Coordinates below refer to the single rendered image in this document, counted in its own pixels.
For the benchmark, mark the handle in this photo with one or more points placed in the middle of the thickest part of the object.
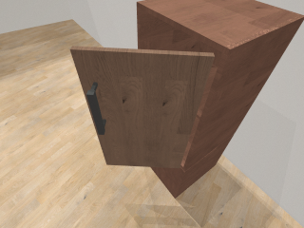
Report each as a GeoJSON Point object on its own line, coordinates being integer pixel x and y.
{"type": "Point", "coordinates": [95, 109]}

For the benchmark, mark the cupboard door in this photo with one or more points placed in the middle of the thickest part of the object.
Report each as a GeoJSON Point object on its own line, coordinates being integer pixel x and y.
{"type": "Point", "coordinates": [149, 98]}

